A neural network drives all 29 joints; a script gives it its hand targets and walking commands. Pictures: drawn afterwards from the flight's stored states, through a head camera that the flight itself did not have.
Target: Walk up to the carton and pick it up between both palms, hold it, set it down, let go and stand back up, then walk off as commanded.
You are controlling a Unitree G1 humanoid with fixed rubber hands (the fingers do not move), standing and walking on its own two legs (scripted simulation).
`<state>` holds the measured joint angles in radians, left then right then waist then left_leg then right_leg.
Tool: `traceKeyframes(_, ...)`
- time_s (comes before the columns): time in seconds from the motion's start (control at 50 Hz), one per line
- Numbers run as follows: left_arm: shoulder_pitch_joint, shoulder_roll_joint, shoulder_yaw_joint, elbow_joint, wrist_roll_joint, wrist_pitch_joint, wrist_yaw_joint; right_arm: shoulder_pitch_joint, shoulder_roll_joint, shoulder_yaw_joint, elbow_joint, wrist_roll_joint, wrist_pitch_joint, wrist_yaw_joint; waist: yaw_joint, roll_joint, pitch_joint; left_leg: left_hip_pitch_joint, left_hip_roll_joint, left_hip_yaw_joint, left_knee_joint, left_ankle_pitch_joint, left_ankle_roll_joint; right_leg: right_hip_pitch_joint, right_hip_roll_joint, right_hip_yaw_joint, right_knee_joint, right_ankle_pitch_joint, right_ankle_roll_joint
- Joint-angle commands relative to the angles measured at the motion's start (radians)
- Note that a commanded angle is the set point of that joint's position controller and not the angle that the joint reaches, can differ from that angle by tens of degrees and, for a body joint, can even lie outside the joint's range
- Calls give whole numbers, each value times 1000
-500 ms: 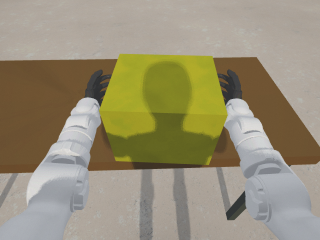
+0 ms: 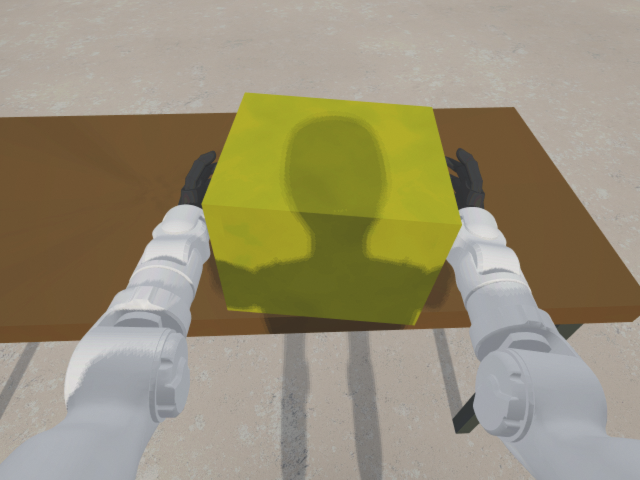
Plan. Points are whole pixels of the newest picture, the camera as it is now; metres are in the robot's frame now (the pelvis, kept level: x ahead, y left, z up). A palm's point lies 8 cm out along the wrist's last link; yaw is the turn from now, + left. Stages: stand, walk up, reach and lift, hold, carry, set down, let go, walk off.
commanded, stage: reach and lift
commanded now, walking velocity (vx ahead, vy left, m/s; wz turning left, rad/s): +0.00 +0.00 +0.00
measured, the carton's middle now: (329, 208) +0.45 -0.03 +0.10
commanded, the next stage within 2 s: none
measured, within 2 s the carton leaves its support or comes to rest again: leaves its support in 0.34 s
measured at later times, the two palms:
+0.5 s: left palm (188, 213) +0.44 +0.15 +0.12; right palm (464, 213) +0.39 -0.19 +0.13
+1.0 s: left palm (176, 219) +0.41 +0.16 +0.13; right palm (470, 211) +0.37 -0.18 +0.16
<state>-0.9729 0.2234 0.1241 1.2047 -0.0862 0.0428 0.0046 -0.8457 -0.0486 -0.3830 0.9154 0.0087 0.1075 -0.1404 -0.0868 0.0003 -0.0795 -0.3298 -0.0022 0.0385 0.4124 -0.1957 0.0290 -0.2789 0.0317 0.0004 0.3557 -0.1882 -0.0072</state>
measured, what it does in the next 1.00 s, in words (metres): stands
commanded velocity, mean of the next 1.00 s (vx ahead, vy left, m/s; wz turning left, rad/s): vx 0.00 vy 0.00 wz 0.00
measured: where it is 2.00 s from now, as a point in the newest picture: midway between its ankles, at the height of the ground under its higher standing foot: outside the picture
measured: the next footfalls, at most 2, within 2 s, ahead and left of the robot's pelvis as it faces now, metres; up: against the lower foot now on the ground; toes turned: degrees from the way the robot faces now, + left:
none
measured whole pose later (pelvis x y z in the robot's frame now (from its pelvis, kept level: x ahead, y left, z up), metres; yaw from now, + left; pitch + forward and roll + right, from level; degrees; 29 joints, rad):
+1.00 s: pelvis -0.03 +0.01 +0.00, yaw +0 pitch +5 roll -1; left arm -0.95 0.20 0.23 1.17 0.03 -0.05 -0.03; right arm -0.79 0.00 -0.45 0.90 -0.11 -0.06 -0.11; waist -0.09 -0.08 -0.11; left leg -0.33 0.00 0.04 0.41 -0.16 0.03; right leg -0.28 0.03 0.00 0.35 -0.15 -0.01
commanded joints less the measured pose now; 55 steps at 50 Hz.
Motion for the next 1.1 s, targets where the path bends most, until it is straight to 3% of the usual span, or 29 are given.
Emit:
traceKeyframes(0.0, -680, -447, 81, -228, 246, -129, -185, -648, 626, 204, -278, -224, -86, 155, 34, -57, -666, 100, -25, 17, -65, 261, -6, 467, -82, 0, 77, 769, 92)
traceKeyframes(0.04, -674, -471, 77, -235, 245, -134, -200, -616, 651, 231, -289, -217, -95, 170, 19, -54, -698, 90, -26, 13, -75, 276, 0, 527, -80, 6, 90, 853, 105)
traceKeyframes(0.1, -705, -489, 30, -271, 221, -139, -192, -587, 632, 248, -258, -202, -105, 184, 8, 3, -751, 138, -20, 9, -64, 326, -15, 507, -68, 2, 87, 840, 97)
traceKeyframes(0.18, -749, -510, -16, -293, 193, -136, -177, -607, 621, 259, -233, -175, -114, 188, 7, 67, -750, 214, -17, 6, -31, 394, -38, 418, -50, -5, 68, 754, 81)
traceKeyframes(0.28, -806, -580, -96, -390, 174, -132, -144, -646, 600, 256, -220, -139, -165, 194, -4, 184, -782, 403, 8, -8, 30, 580, -87, 241, -16, -30, 21, 599, 43)
traceKeyframes(0.32, -820, -584, -114, -398, 162, -132, -139, -648, 603, 258, -206, -139, -180, 190, -3, 191, -774, 438, 10, -8, 46, 603, -97, 205, -17, -29, 0, 558, 31)
traceKeyframes(0.42, -840, -601, -124, -404, 152, -138, -131, -677, 599, 262, -207, -148, -215, 184, 6, 146, -795, 447, 17, -8, 47, 594, -96, 186, -11, -35, -19, 499, 30)
traceKeyframes(0.46, -834, -604, -120, -415, 152, -148, -134, -696, 613, 293, -238, -145, -231, 184, 32, 128, -810, 417, 12, 1, 38, 587, -90, 226, -15, -31, -15, 525, 34)
traceKeyframes(0.5, -843, -605, -117, -413, 150, -158, -138, -717, 627, 311, -254, -141, -244, 183, 35, 92, -816, 395, 10, 1, 31, 571, -75, 254, -20, -29, -8, 556, 43)
traceKeyframes(0.64, -770, -552, -21, -305, 180, -178, -175, -733, 659, 373, -311, -166, -257, 172, 72, -98, -695, 162, -17, 19, -62, 295, 4, 499, -62, 14, 35, 745, 97)
traceKeyframes(0.7, -768, -521, 15, -280, 193, -187, -187, -750, 655, 378, -310, -174, -264, 174, 85, -128, -669, 102, -20, 27, -98, 201, 27, 544, -77, 28, 37, 738, 112)
traceKeyframes(0.76, -794, -526, 7, -284, 205, -191, -187, -740, 647, 367, -285, -191, -275, 174, 73, -99, -676, 112, -17, 28, -115, 179, 23, 541, -78, 25, 37, 697, 107)
traceKeyframes(0.8, -832, -544, -28, -312, 194, -195, -179, -762, 625, 349, -282, -185, -294, 175, 62, -46, -722, 157, -12, 25, -113, 199, 9, 499, -69, 11, 27, 627, 90)
traceKeyframes(0.94, -989, -681, -236, -468, 126, -179, -112, -806, 556, 274, -189, -148, -334, 188, 17, 227, -858, 499, 31, -14, -5, 444, -105, 124, -2, -62, -43, 262, 1)
traceKeyframes(0.96, -1004, -695, -262, -497, 120, -173, -103, -806, 547, 275, -164, -140, -337, 188, 26, 254, -872, 529, 33, -25, 12, 477, -116, 91, 8, -66, -43, 244, -10)
traceKeyframes(1.0, -998, -704, -275, -501, 115, -145, -92, -810, 519, 260, -138, -123, -328, 186, 16, 280, -797, 546, 42, -40, 18, 471, -129, 45, 11, -67, -54, 179, -14)
traceKeyframes(1.08, -894, -695, -246, -503, 130, -60, -84, -805, 484, 302, -130, -83, -274, 188, 51, 248, -652, 527, 42, -41, 4, 453, -122, 53, 11, -59, -71, 147, -15)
